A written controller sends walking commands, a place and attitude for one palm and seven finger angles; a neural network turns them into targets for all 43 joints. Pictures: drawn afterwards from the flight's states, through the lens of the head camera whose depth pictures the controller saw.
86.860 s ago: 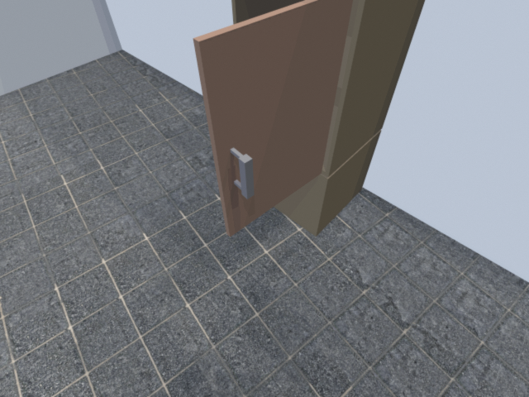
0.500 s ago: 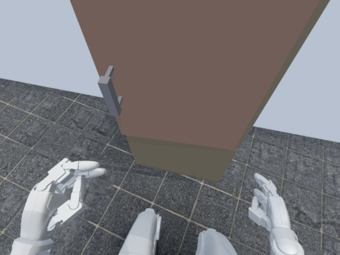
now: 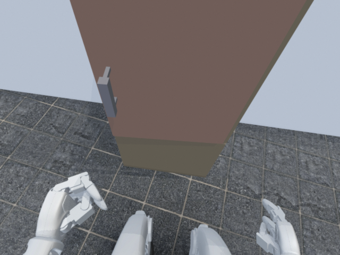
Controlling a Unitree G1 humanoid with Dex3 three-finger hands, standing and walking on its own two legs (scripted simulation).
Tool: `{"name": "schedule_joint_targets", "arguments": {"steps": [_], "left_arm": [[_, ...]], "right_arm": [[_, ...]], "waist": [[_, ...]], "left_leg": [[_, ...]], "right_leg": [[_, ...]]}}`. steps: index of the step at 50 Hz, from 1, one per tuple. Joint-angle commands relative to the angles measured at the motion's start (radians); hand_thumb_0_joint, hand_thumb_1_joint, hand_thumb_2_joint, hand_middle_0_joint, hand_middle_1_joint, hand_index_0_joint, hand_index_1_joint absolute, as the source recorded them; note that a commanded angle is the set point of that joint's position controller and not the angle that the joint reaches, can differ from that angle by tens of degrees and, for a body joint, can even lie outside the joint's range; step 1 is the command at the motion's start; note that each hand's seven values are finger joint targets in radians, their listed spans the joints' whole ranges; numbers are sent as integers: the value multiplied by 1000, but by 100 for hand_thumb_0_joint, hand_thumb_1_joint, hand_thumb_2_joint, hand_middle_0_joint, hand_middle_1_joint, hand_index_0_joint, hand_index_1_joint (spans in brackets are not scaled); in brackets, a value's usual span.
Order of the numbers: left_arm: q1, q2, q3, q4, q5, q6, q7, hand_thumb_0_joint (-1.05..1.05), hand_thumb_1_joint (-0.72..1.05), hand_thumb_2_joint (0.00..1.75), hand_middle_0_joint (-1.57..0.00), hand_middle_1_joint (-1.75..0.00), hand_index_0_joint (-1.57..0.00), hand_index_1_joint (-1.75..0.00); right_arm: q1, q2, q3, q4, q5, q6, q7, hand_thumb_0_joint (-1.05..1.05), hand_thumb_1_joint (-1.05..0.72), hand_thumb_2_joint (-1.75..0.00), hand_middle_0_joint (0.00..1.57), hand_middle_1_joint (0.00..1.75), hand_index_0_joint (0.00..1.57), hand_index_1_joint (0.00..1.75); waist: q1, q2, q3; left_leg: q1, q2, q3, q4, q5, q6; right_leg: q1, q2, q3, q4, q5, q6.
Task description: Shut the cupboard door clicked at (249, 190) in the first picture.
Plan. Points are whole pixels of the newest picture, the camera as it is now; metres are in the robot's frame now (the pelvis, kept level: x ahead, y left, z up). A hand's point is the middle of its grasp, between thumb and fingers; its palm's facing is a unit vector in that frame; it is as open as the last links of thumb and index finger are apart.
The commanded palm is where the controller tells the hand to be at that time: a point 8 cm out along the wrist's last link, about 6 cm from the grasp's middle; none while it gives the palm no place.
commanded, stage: raise the hand and make a fist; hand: left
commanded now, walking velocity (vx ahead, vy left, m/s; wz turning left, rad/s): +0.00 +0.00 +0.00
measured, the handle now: (109, 92) +0.49 +0.20 +0.05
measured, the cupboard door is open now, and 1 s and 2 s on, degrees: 5 5 5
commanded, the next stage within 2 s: bring the fist close to the handle in 0.80 s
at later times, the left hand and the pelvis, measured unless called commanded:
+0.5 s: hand (75, 186) +0.24 +0.21 +0.06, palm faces +0.03 -1.00 -0.04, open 3.1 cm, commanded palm +0.21 +0.25 +0.06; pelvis +0.02 +0.01 +0.01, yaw +0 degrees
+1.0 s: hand (96, 187) +0.24 +0.17 +0.05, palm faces +0.02 -1.00 -0.04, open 3.1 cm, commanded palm +0.24 +0.23 +0.06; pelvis +0.03 -0.02 +0.01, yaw +1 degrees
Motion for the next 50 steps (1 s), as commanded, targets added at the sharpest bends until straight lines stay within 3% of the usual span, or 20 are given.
{"name": "schedule_joint_targets", "arguments": {"steps": [1,2,5,8,11,12,14,17,20,23,26,29,32,34,38,42,46,47,50], "left_arm": [[36,119,126,-364,-29,-66,91,0,90,90,-123,-142,-123,-142],[40,108,125,-333,-21,-54,104,0,90,90,-124,-144,-124,-144],[47,35,33,-218,16,-14,98,0,90,90,-130,-150,-130,-150],[-22,34,-4,-122,36,21,52,0,90,90,-130,-150,-130,-150],[-99,87,36,-158,26,7,20,0,90,90,-130,-150,-130,-150],[-132,123,72,-189,18,-5,20,0,90,90,-130,-150,-130,-150],[-147,139,103,-278,0,-43,25,0,90,90,-130,-150,-130,-150],[-114,164,147,-327,-15,-80,50,0,90,90,-130,-150,-130,-150],[-50,109,104,-245,-10,-56,50,0,90,90,-130,-150,-130,-150],[-6,61,53,-135,0,16,17,0,90,90,-130,-150,-130,-150],[-38,78,65,-136,-12,50,-5,0,90,90,-130,-150,-130,-150],[-90,135,121,-234,-27,5,12,0,90,90,-130,-150,-130,-150],[-100,155,152,-277,-32,-66,47,0,90,90,-130,-150,-130,-150],[-77,121,125,-257,-26,-91,56,0,90,90,-130,-150,-130,-150],[-26,85,80,-153,-10,-50,27,0,90,90,-130,-150,-130,-150],[-40,108,89,-151,-21,13,-5,0,90,90,-130,-150,-130,-150],[-111,143,133,-261,-36,-32,21,0,90,90,-130,-150,-130,-150],[-145,162,148,-261,-33,-48,35,0,90,90,-130,-150,-130,-150],[-202,138,146,-159,-25,-86,46,0,90,90,-130,-150,-130,-150]], "right_arm": [[-52,-124,-33,-189,-11,-49,3,0,-90,-90,20,30,20,30],[-48,-124,-30,-185,-15,-40,5,0,-90,-90,20,30,20,30],[-39,-132,-24,-181,-18,-23,17,0,-90,-90,20,30,20,30],[-28,-150,-17,-189,-13,-17,14,0,-90,-90,20,30,20,30],[-17,-159,-13,-201,-15,-27,7,0,-90,-90,20,30,20,30],[-14,-157,-11,-199,-19,-30,5,0,-90,-90,20,30,20,30],[-20,-149,-11,-204,-24,-38,9,0,-90,-90,20,30,20,30],[-18,-144,-12,-191,-33,-45,18,0,-90,-90,20,30,20,30],[-19,-141,-14,-183,-29,-33,29,0,-90,-90,20,30,20,30],[-14,-147,-20,-187,-17,-19,30,0,-90,-90,20,30,20,30],[-8,-154,-24,-197,-7,-16,21,0,-90,-90,20,30,20,30],[-8,-146,-23,-198,-16,-26,13,0,-90,-90,20,30,20,30],[-4,-135,-22,-181,-28,-31,12,0,-90,-90,20,30,20,30],[-7,-129,-21,-172,-30,-29,20,0,-90,-90,20,30,20,30],[-6,-138,-26,-171,-22,-13,28,0,-90,-90,20,30,20,30],[-6,-140,-26,-191,-10,2,19,0,-90,-90,20,30,20,30],[-8,-126,-22,-192,-16,-1,10,0,-90,-90,20,30,20,30],[-5,-126,-20,-180,-21,-2,7,0,-90,-90,20,30,20,30],[-5,-124,-14,-155,-27,-4,9,0,-90,-90,20,30,20,30]], "waist": [[48,158,-279],[41,136,-262],[-5,87,-147],[-35,14,-79],[-22,31,-131],[-9,65,-155],[17,140,-241],[37,185,-301],[20,155,-255],[-2,62,-201],[-5,11,-202],[17,63,-262],[25,76,-289],[20,96,-279],[5,53,-242],[5,13,-241],[13,37,-289],[4,42,-271],[-14,17,-210]], "left_leg": [[428,2,-179,-366,-56,-60],[417,4,-189,-370,-54,-60],[373,10,-200,-371,-92,-64],[298,3,-199,-362,-158,-54],[316,-2,-194,-350,-151,-55],[334,-3,-197,-347,-126,-59],[420,0,-203,-347,-53,-74],[480,4,-213,-342,42,-91],[449,7,-203,-336,50,-88],[367,2,-177,-325,30,-66],[331,-5,-156,-310,31,-56],[357,-11,-135,-279,125,-55],[360,-12,-125,-248,178,-54],[368,-9,-120,-241,191,-56],[314,-13,-105,-233,151,-47],[276,-20,-87,-225,134,-36],[302,-20,-77,-202,187,-37],[286,-19,-79,-186,187,-35],[226,-17,-77,-159,134,-39]], "right_leg": [[55,25,32,-205,62,-19],[53,30,24,-203,65,-19],[12,30,10,-216,54,-11],[5,27,16,-237,19,-8],[17,26,27,-233,19,-12],[21,29,29,-220,37,-17],[18,29,27,-199,71,-23],[15,32,24,-178,114,-28],[19,32,17,-190,121,-22],[53,32,21,-223,122,-14],[90,32,32,-243,118,-11],[119,30,44,-226,163,-19],[117,34,52,-206,191,-23],[98,31,50,-199,198,-22],[107,29,61,-218,181,-15],[165,25,97,-259,167,-8],[189,21,108,-244,229,-6],[173,24,112,-238,232,-6],[124,19,128,-242,155,-4]]}}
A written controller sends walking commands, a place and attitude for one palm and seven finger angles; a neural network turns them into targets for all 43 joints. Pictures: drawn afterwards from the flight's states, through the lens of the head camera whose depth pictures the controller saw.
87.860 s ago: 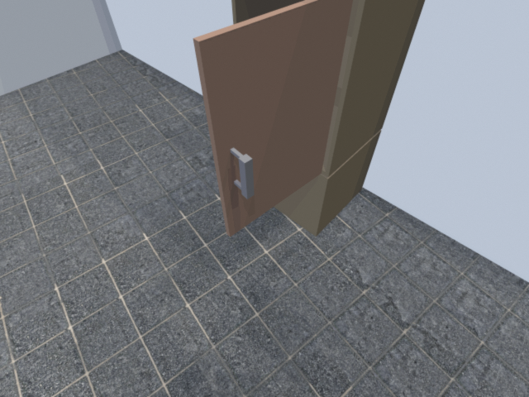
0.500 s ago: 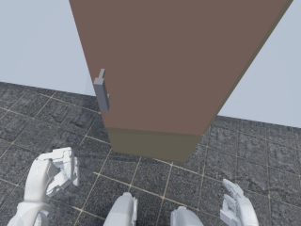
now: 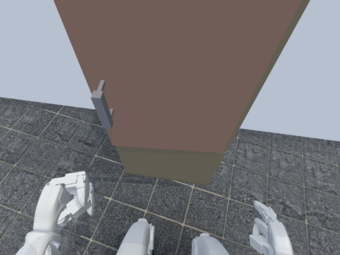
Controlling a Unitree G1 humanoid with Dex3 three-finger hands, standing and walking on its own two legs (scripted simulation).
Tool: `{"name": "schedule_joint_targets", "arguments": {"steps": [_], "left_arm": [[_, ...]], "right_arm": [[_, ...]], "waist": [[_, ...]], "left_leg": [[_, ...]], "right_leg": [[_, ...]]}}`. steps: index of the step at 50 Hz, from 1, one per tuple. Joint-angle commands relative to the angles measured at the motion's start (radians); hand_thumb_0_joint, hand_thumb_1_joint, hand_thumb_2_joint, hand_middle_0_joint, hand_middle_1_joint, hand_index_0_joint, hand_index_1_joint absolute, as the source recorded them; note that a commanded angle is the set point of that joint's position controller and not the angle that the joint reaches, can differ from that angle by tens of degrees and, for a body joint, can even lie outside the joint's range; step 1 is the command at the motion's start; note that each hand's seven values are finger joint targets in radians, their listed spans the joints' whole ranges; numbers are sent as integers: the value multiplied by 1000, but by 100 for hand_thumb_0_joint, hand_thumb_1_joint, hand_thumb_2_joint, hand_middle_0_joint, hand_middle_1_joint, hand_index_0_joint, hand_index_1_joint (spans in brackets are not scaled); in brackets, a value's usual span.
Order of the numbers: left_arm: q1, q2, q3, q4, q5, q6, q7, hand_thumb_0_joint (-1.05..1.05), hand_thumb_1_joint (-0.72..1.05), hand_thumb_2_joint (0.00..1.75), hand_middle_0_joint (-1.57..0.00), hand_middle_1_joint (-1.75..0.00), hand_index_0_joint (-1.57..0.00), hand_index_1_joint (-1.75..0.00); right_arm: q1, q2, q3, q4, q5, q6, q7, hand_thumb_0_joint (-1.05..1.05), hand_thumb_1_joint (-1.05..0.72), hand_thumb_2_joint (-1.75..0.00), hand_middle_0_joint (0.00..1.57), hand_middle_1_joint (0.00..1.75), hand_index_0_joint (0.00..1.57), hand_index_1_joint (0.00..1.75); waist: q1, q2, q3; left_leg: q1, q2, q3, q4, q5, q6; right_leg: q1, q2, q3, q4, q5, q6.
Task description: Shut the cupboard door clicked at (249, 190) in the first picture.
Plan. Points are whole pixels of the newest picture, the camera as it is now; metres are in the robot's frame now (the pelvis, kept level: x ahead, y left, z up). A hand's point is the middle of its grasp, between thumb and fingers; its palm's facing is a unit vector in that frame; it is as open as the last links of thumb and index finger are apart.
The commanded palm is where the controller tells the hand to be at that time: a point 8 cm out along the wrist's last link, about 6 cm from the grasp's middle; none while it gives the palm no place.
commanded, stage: bring the fist close to the handle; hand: left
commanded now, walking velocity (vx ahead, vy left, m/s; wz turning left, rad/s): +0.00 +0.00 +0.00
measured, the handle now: (105, 105) +0.46 +0.21 +0.04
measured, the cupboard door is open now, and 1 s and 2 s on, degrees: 5 5 0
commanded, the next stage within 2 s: push the door shut along its arc in 1.30 s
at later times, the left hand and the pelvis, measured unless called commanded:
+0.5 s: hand (93, 168) +0.29 +0.20 +0.04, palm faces +0.01 -1.00 -0.03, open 3.1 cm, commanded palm +0.28 +0.24 +0.05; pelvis +0.00 +0.00 +0.00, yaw -1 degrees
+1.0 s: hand (109, 141) +0.36 +0.17 +0.05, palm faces +0.01 -1.00 -0.02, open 3.1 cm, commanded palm +0.33 +0.22 +0.05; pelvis +0.00 +0.01 +0.01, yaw -1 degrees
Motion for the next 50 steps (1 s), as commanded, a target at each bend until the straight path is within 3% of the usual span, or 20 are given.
{"name": "schedule_joint_targets", "arguments": {"steps": [1,4,9,12,14,17,19,23,26,27,28,30,31,32,36,37,40,42,45,50], "left_arm": [[-161,124,112,-132,-26,-126,15,0,90,90,-130,-150,-130,-150],[-210,104,59,-69,-22,-95,-25,0,90,90,-130,-150,-130,-150],[-307,161,88,-90,-35,-28,-53,0,90,90,-130,-150,-130,-150],[-345,213,165,-93,-42,-40,-15,0,90,90,-130,-150,-130,-150],[-339,192,175,-55,-43,-55,6,0,90,90,-130,-150,-130,-150],[-336,155,150,23,-36,-60,20,0,90,90,-130,-150,-130,-150],[-366,135,118,99,-22,-52,9,0,90,90,-130,-150,-130,-150],[-481,129,79,114,-10,-52,-14,0,90,90,-130,-150,-130,-150],[-629,121,57,82,-5,-76,-5,0,90,90,-130,-150,-130,-150],[-666,145,75,55,-3,-90,7,0,90,90,-130,-150,-130,-150],[-666,152,92,59,-1,-100,19,0,90,90,-130,-150,-130,-150],[-680,130,72,70,12,-111,45,0,90,90,-130,-150,-130,-150],[-687,124,68,98,22,-108,57,0,90,90,-130,-150,-130,-150],[-679,159,109,131,27,-103,72,0,90,90,-130,-150,-130,-150],[-692,114,71,248,63,-61,92,0,90,90,-130,-150,-130,-150],[-687,121,79,261,62,-51,92,0,90,90,-130,-150,-130,-150],[-749,109,71,285,57,-40,90,0,90,90,-130,-150,-130,-150],[-783,121,82,279,54,-60,94,0,90,90,-130,-150,-130,-150],[-869,89,45,280,65,-108,103,0,90,90,-130,-150,-130,-150],[-817,102,64,366,80,-132,103,0,90,90,-130,-150,-130,-150]], "right_arm": [[-18,-139,-50,-113,-7,-55,-10,0,-90,-90,20,30,20,30],[-15,-152,-50,-116,3,-54,-9,0,-90,-90,20,30,20,30],[-6,-162,-48,-120,12,-51,-17,0,-90,-90,20,30,20,30],[-7,-157,-46,-108,5,-48,-19,0,-90,-90,20,30,20,30],[-11,-147,-45,-100,4,-43,-11,0,-90,-90,20,30,20,30],[-1,-152,-48,-90,2,-35,-2,0,-90,-90,20,30,20,30],[0,-158,-49,-82,4,-25,1,0,-90,-90,20,30,20,30],[12,-173,-55,-78,8,-22,-3,0,-90,-90,20,30,20,30],[14,-178,-56,-62,5,-27,-10,0,-90,-90,20,30,20,30],[20,-182,-59,-55,3,-32,-12,0,-90,-90,20,30,20,30],[17,-182,-60,-46,1,-34,-12,0,-90,-90,20,30,20,30],[15,-180,-59,-38,-3,-34,-4,0,-90,-90,20,30,20,30],[19,-181,-58,-33,-7,-31,-2,0,-90,-90,20,30,20,30],[30,-185,-60,-28,-9,-27,-1,0,-90,-90,20,30,20,30],[36,-183,-60,-32,-8,4,17,0,-90,-90,20,30,20,30],[45,-186,-60,-39,-8,9,19,0,-90,-90,20,30,20,30],[48,-184,-61,-40,-4,27,21,0,-90,-90,20,30,20,30],[55,-185,-61,-42,-4,30,19,0,-90,-90,20,30,20,30],[54,-179,-62,-20,-10,29,22,0,-90,-90,20,30,20,30],[56,-183,-64,-15,-13,43,31,0,-90,-90,20,30,20,30]], "waist": [[-29,-2,-178],[-37,14,-184],[-26,22,-269],[-8,16,-294],[1,15,-285],[-12,-9,-255],[-30,-20,-200],[-46,-13,-223],[-60,33,-263],[-61,42,-293],[-46,63,-328],[-46,87,-336],[-48,76,-333],[-39,65,-338],[-40,51,-309],[-34,50,-323],[-47,7,-313],[-50,4,-323],[-65,26,-318],[-50,13,-297]], "left_leg": [[160,-23,-54,-122,146,-7],[163,-24,-48,-129,121,-2],[210,-23,-46,-150,161,4],[204,-22,-45,-146,202,2],[205,-22,-40,-157,211,-4],[203,-23,-42,-166,206,-3],[183,-21,-36,-170,167,-4],[225,-19,-45,-185,154,2],[298,-16,-68,-201,152,-1],[326,-13,-77,-200,169,-2],[363,-11,-82,-207,197,-8],[414,-6,-102,-228,200,-17],[409,-7,-104,-232,196,-18],[398,-8,-105,-231,209,-18],[399,-6,-98,-256,194,-24],[401,-7,-98,-258,214,-23],[396,-8,-84,-258,223,-20],[402,-8,-85,-251,248,-18],[439,-1,-94,-245,258,-24],[400,-8,-82,-250,233,-23]], "right_leg": [[60,3,146,-210,159,21],[54,-2,160,-232,121,22],[120,-8,177,-254,172,28],[158,-7,178,-237,230,29],[165,-10,172,-230,256,30],[145,-4,155,-228,256,31],[108,-9,159,-246,209,34],[85,-5,145,-250,190,28],[36,1,113,-230,190,21],[28,5,104,-217,204,18],[26,4,99,-207,226,16],[-12,3,80,-196,222,13],[-10,2,75,-195,221,14],[-1,7,74,-192,230,13],[0,4,70,-205,231,16],[16,6,69,-206,245,13],[47,5,76,-228,265,19],[52,9,76,-225,282,17],[8,6,72,-218,279,16],[20,4,77,-220,268,15]]}}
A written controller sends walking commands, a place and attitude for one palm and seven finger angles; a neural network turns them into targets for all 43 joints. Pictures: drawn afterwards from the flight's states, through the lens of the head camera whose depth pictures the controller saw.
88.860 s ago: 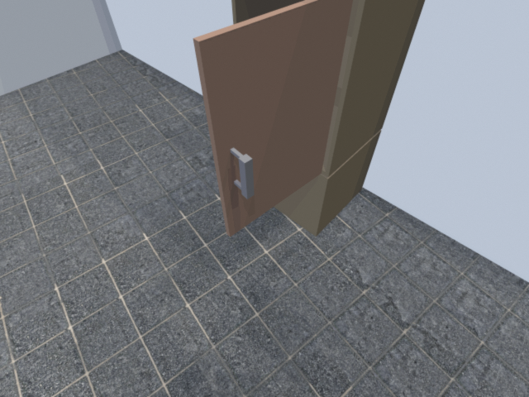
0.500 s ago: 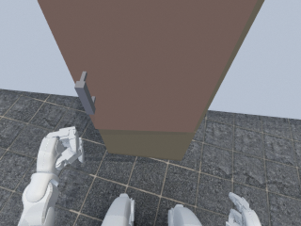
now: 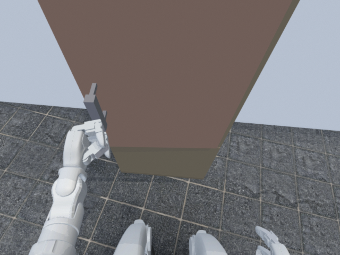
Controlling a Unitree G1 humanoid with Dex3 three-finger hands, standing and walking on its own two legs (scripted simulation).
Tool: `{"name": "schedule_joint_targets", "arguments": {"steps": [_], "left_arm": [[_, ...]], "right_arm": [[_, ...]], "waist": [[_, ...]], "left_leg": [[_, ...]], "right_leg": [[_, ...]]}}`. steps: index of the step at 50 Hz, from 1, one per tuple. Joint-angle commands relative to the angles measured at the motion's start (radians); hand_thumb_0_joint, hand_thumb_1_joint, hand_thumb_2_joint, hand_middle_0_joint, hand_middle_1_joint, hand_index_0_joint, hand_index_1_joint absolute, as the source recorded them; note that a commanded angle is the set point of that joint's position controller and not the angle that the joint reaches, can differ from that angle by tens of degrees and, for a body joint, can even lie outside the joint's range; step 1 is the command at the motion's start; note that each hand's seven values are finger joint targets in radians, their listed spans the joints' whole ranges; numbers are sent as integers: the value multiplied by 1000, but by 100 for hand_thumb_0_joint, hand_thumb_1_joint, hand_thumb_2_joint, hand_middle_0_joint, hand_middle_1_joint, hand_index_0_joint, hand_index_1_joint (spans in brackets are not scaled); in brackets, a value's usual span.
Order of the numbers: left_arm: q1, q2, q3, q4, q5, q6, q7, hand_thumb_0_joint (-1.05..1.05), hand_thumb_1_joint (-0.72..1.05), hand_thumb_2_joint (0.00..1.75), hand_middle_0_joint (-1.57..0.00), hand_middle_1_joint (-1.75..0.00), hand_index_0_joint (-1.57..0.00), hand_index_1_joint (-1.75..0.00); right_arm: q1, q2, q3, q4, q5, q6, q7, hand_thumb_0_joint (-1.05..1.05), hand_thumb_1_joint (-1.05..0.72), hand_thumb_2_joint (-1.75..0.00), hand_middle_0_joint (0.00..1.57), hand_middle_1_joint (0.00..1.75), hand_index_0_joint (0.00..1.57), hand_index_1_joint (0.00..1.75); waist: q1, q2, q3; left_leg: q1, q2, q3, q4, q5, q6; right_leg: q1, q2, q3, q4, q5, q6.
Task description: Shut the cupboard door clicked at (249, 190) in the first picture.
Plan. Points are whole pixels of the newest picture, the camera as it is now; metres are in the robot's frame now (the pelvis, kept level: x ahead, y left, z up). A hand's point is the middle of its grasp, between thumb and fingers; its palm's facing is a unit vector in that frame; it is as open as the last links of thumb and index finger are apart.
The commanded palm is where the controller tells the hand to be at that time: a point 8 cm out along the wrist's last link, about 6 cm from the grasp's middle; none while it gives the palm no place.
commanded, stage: bring the fist close to the handle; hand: left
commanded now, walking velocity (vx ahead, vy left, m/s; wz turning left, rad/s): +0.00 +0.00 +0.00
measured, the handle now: (98, 108) +0.46 +0.21 +0.03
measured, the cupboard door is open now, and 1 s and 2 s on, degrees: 5 0 0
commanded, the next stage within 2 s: push the door shut along its arc in 0.30 s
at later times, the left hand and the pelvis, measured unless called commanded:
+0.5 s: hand (106, 149) +0.35 +0.16 +0.03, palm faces +0.01 -1.00 -0.03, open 3.1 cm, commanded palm +0.34 +0.22 +0.03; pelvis -0.01 -0.01 +0.00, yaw +0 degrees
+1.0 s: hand (109, 124) +0.42 +0.17 +0.03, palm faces -0.11 -0.99 -0.03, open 3.2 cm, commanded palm +0.42 +0.21 +0.03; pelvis -0.01 +0.00 -0.01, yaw +0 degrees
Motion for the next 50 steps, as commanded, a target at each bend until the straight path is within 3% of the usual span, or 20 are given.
{"name": "schedule_joint_targets", "arguments": {"steps": [1,2,8,10,12,16,19,21,23,28,30,33,35,38,40,41,43,45,48,50], "left_arm": [[-217,116,38,-142,-6,-81,-6,0,90,90,-130,-150,-130,-150],[-212,150,69,-139,-7,-79,-9,0,90,90,-130,-150,-130,-150],[-220,186,112,-196,-32,-100,-19,0,90,90,-130,-150,-130,-150],[-255,159,79,-198,-32,-114,-25,0,90,90,-130,-150,-130,-150],[-273,173,81,-214,-31,-132,-32,0,90,90,-130,-150,-130,-150],[-251,123,28,-154,-37,-115,-61,0,90,90,-130,-150,-130,-150],[-252,171,78,-89,-43,-90,-74,0,90,90,-130,-150,-130,-150],[-275,163,72,-106,-46,-86,-79,0,90,90,-130,-150,-130,-150],[-363,232,120,-101,-41,-97,-80,0,90,90,-130,-150,-130,-150],[-503,289,148,-58,-33,-135,-102,0,90,90,-130,-150,-130,-150],[-549,258,110,-1,-34,-125,-126,0,90,90,-130,-150,-130,-150],[-555,288,126,91,-37,-81,-169,0,90,90,-130,-150,-130,-150],[-606,242,79,112,-43,-49,-195,0,90,90,-130,-150,-130,-150],[-627,263,100,132,-47,-26,-210,0,90,90,-130,-150,-130,-150],[-682,263,105,134,-49,-31,-208,0,90,90,-130,-150,-130,-150],[-696,291,126,132,-45,-40,-203,0,90,90,-130,-150,-130,-150],[-747,284,112,130,-31,-63,-197,0,90,90,-130,-150,-130,-150],[-767,280,106,184,-17,-70,-196,0,90,90,-130,-150,-130,-150],[-849,308,107,214,1,-88,-205,0,90,90,-130,-150,-130,-150],[-910,266,64,231,3,-89,-217,0,90,90,-130,-150,-130,-150]], "right_arm": [[17,-164,-63,-116,-3,-29,-6,0,-90,-90,20,30,20,30],[25,-168,-66,-120,-1,-26,-7,0,-90,-90,20,30,20,30],[6,-155,-62,-129,3,-14,-12,0,-90,-90,20,30,20,30],[7,-153,-61,-119,2,-15,-13,0,-90,-90,20,30,20,30],[10,-158,-64,-114,1,-22,-19,0,-90,-90,20,30,20,30],[4,-158,-64,-102,5,-25,-18,0,-90,-90,20,30,20,30],[6,-163,-62,-102,10,-18,-26,0,-90,-90,20,30,20,30],[4,-157,-61,-107,11,-19,-26,0,-90,-90,20,30,20,30],[3,-161,-57,-100,10,-19,-33,0,-90,-90,20,30,20,30],[4,-159,-51,-77,7,-29,-42,0,-90,-90,20,30,20,30],[13,-161,-49,-66,10,-32,-40,0,-90,-90,20,30,20,30],[34,-172,-50,-61,16,-29,-40,0,-90,-90,20,30,20,30],[49,-175,-52,-61,21,-26,-35,0,-90,-90,20,30,20,30],[70,-185,-59,-58,24,-20,-33,0,-90,-90,20,30,20,30],[83,-184,-61,-53,24,-17,-31,0,-90,-90,20,30,20,30],[86,-186,-62,-51,22,-15,-31,0,-90,-90,20,30,20,30],[96,-186,-63,-40,18,-18,-27,0,-90,-90,20,30,20,30],[109,-186,-63,-27,16,-12,-24,0,-90,-90,20,30,20,30],[118,-193,-64,-17,14,-9,-23,0,-90,-90,20,30,20,30],[126,-193,-65,-12,16,-5,-22,0,-90,-90,20,30,20,30]], "waist": [[-5,18,-310],[1,8,-320],[17,20,-361],[-3,17,-344],[-9,25,-352],[-21,17,-305],[-15,-33,-280],[-13,-18,-293],[-19,-11,-307],[-28,37,-356],[-42,54,-345],[-40,41,-367],[-56,54,-366],[-57,40,-392],[-66,17,-394],[-62,22,-400],[-71,56,-420],[-85,33,-394],[-89,74,-408],[-116,73,-397]], "left_leg": [[370,-5,-114,-175,188,-41],[359,-6,-111,-173,193,-38],[336,-15,-80,-161,226,-32],[337,-13,-81,-155,215,-30],[341,-12,-87,-146,214,-28],[322,-13,-82,-149,163,-27],[266,-16,-77,-147,135,-23],[273,-18,-75,-145,136,-22],[253,-17,-74,-129,132,-20],[249,-13,-77,-95,137,-21],[261,-11,-86,-96,120,-24],[249,-9,-86,-90,139,-22],[282,-8,-97,-101,149,-23],[314,-5,-108,-101,189,-21],[309,-6,-113,-97,200,-19],[318,-4,-114,-95,213,-20],[352,-4,-121,-91,229,-22],[334,-1,-124,-87,210,-21],[351,-1,-134,-88,194,-25],[378,2,-150,-96,166,-24]], "right_leg": [[25,11,42,-165,224,-6],[43,14,44,-163,230,-8],[129,10,74,-171,294,-2],[108,10,72,-172,283,1],[96,13,74,-166,276,-1],[73,7,81,-190,232,3],[89,4,96,-203,204,6],[97,2,100,-205,202,6],[99,0,113,-198,196,6],[82,3,128,-174,191,3],[47,6,121,-176,169,1],[58,6,124,-173,191,0],[30,7,104,-171,205,-1],[12,9,86,-158,240,-3],[15,9,82,-153,248,-2],[13,11,83,-149,258,-4],[-27,11,75,-137,256,-5],[-47,13,74,-139,237,-3],[-78,16,70,-131,207,-10],[-121,16,63,-136,181,-9]]}}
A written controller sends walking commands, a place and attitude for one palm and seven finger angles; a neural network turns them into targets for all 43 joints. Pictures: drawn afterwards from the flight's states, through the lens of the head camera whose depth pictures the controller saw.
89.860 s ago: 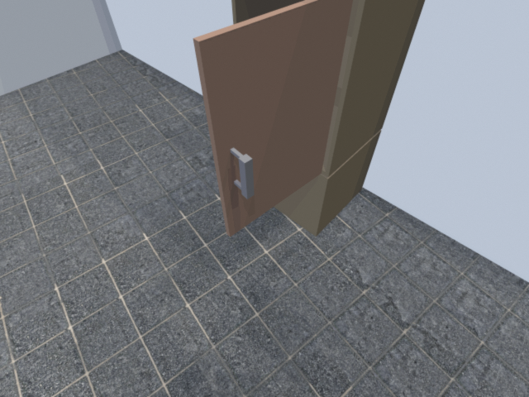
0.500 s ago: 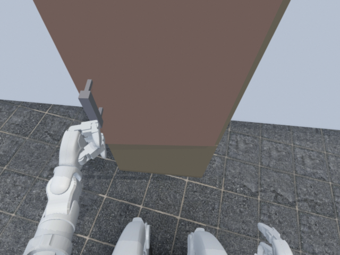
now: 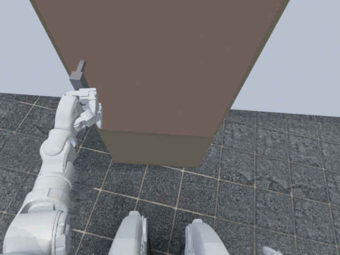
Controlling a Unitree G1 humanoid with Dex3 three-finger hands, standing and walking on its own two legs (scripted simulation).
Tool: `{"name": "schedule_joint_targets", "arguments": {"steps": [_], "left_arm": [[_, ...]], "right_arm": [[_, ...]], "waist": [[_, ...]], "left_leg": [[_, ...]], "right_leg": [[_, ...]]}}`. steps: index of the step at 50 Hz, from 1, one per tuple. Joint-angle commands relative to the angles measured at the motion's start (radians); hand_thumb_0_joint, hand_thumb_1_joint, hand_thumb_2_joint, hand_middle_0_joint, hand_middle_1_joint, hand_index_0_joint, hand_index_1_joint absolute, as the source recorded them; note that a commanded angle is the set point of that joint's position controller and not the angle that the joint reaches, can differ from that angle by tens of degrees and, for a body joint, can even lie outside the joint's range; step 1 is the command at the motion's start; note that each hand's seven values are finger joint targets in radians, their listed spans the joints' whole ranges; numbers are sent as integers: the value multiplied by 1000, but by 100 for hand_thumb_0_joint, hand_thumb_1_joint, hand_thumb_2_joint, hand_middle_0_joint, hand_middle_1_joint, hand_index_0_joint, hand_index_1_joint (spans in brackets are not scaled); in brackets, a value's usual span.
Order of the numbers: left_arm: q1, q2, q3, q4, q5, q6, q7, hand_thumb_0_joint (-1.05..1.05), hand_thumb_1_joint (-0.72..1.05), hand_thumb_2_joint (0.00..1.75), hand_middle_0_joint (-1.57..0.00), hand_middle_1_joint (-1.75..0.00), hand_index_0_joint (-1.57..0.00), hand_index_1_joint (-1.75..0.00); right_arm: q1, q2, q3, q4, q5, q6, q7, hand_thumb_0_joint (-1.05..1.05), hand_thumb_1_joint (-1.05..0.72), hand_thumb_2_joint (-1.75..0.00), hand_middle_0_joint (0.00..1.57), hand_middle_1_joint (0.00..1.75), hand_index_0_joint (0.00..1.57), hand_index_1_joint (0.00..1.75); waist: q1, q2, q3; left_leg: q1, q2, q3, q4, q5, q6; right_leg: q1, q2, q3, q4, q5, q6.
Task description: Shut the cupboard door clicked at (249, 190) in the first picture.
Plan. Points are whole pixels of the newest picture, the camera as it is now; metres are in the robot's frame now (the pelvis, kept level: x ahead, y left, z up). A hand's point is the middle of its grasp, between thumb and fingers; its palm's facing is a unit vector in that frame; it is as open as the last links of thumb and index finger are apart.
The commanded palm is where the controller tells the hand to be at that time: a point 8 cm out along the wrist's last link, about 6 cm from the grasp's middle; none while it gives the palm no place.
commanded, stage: push the door shut along its arc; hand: left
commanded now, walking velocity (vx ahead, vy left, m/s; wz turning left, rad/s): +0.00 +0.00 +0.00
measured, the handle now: (86, 87) +0.50 +0.21 +0.05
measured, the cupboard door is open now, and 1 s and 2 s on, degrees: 0 0 0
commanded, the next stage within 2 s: pull the fist back off the door in 0.38 s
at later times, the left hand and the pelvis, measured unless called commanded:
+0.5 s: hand (96, 114) +0.42 +0.18 +0.04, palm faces -0.17 -0.98 -0.04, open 3.3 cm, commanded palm +0.46 +0.18 +0.05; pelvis -0.04 +0.01 -0.02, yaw +1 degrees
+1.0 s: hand (114, 111) +0.43 +0.14 +0.05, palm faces +0.03 -1.00 -0.02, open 3.1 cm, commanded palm +0.39 +0.19 +0.05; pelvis -0.04 +0.00 -0.01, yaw -3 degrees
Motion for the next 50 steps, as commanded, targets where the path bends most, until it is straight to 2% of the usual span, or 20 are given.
{"name": "schedule_joint_targets", "arguments": {"steps": [1,5,6,8,14,18,24,25,26,27,28,30,33,36,38,41,45,46,48,50], "left_arm": [[-556,152,-25,-172,8,-62,-15,0,90,90,-130,-150,-130,-150],[-649,145,-50,-110,12,-48,-29,0,90,90,-130,-150,-130,-150],[-685,141,-64,-96,16,-43,-30,0,90,90,-130,-150,-130,-150],[-759,129,-89,-109,20,-51,-31,0,90,90,-130,-150,-130,-150],[-871,113,-138,-66,24,-42,-30,0,90,90,-130,-150,-130,-150],[-932,108,-166,-88,25,-38,-37,0,90,90,-130,-150,-130,-150],[-960,67,-201,-74,27,-7,-15,0,90,90,-130,-150,-130,-150],[-957,74,-17,-68,-69,5,151,0,90,90,-130,-150,-130,-150],[-918,28,-57,-49,-39,10,236,0,90,90,-130,-150,-130,-150],[-900,-1,-61,-61,-31,4,289,0,90,90,-130,-150,-130,-150],[-899,-28,-86,-57,-5,1,324,0,90,90,-130,-150,-130,-150],[-919,0,-98,-76,49,-16,367,0,90,90,-130,-150,-130,-150],[-919,83,-103,-66,147,-60,368,0,90,90,-130,-150,-130,-150],[-870,86,-122,-21,181,-86,343,0,90,90,-130,-150,-130,-150],[-815,110,-63,-16,132,-93,321,0,90,90,-130,-150,-130,-150],[-711,142,7,1,54,-77,284,0,90,90,-130,-150,-130,-150],[-553,119,5,-14,58,-89,262,0,90,90,-130,-150,-130,-150],[-513,142,29,-22,61,-90,266,0,90,90,-130,-150,-130,-150],[-413,167,70,-47,59,-96,273,0,90,90,-130,-150,-130,-150],[-324,141,71,-117,46,-98,277,0,90,90,-130,-150,-130,-150]], "right_arm": [[87,-179,-63,-72,-3,-30,-13,0,-90,-90,20,30,20,30],[96,-187,-60,-53,0,-30,-18,0,-90,-90,20,30,20,30],[96,-190,-57,-51,1,-30,-21,0,-90,-90,20,30,20,30],[96,-191,-55,-43,-2,-39,-22,0,-90,-90,20,30,20,30],[93,-210,-45,-30,-1,-63,-34,0,-90,-90,20,30,20,30],[92,-218,-39,-20,-2,-89,-42,0,-90,-90,20,30,20,30],[95,-224,-32,-13,-5,-117,-44,0,-90,-90,20,30,20,30],[78,-217,-37,-30,-25,-118,-49,0,-90,-90,20,30,20,30],[78,-209,-34,-31,-31,-120,-40,0,-90,-90,20,30,20,30],[82,-203,-36,-38,-37,-123,-30,0,-90,-90,20,30,20,30],[84,-201,-40,-32,-44,-119,-22,0,-90,-90,20,30,20,30],[106,-202,-46,-23,-54,-110,-7,0,-90,-90,20,30,20,30],[126,-205,-48,-18,-64,-96,10,0,-90,-90,20,30,20,30],[108,-201,-44,-32,-62,-84,18,0,-90,-90,20,30,20,30],[91,-202,-43,-45,-56,-83,17,0,-90,-90,20,30,20,30],[80,-194,-39,-62,-42,-75,10,0,-90,-90,20,30,20,30],[72,-178,-38,-89,-36,-62,16,0,-90,-90,20,30,20,30],[70,-177,-39,-95,-35,-54,17,0,-90,-90,20,30,20,30],[62,-170,-39,-115,-34,-40,17,0,-90,-90,20,30,20,30],[50,-158,-42,-138,-30,-27,19,0,-90,-90,20,30,20,30]], "waist": [[-82,80,-419],[-108,71,-396],[-121,80,-372],[-127,134,-399],[-168,123,-371],[-174,171,-420],[-185,188,-394],[-130,156,-393],[-146,157,-389],[-141,154,-405],[-155,150,-402],[-162,140,-436],[-153,158,-472],[-149,108,-384],[-115,126,-411],[-90,40,-409],[-46,42,-359],[-40,20,-344],[-12,-16,-349],[8,-8,-359]], "left_leg": [[492,-2,-139,-151,159,-20],[485,-3,-163,-160,81,-18],[481,-1,-170,-166,49,-18],[521,-2,-188,-171,24,-22],[486,1,-223,-188,-156,-19],[520,5,-238,-189,-182,-21],[518,9,-269,-216,-270,-28],[461,1,-280,-241,-311,-39],[469,2,-278,-246,-320,-42],[478,-1,-291,-253,-324,-45],[480,1,-288,-250,-318,-46],[478,-8,-264,-234,-245,-43],[488,-11,-247,-221,-203,-39],[421,-15,-233,-225,-290,-35],[402,-23,-215,-226,-266,-35],[305,-34,-157,-208,-206,-25],[277,-36,-132,-219,-204,-24],[259,-35,-124,-217,-199,-20],[228,-38,-101,-212,-167,-16],[243,-39,-81,-217,-106,-15]], "right_leg": [[-35,10,76,-188,180,-2],[-84,10,71,-190,135,-3],[-108,10,68,-191,121,-4],[-148,7,64,-180,111,-8],[-221,5,63,-173,31,-7],[-251,2,61,-160,22,-9],[-293,0,51,-149,-1,-10],[-276,-6,44,-139,-8,-4],[-273,-5,41,-139,-5,4],[-271,-5,31,-131,1,5],[-275,-9,32,-135,9,8],[-228,-12,39,-146,38,8],[-202,-9,50,-156,32,1],[-192,-2,62,-181,-41,0],[-140,0,72,-181,-36,-5],[-11,1,105,-223,-50,1],[16,4,112,-234,-74,0],[30,4,119,-241,-81,2],[85,1,134,-255,-93,6],[132,3,139,-266,-54,8]]}}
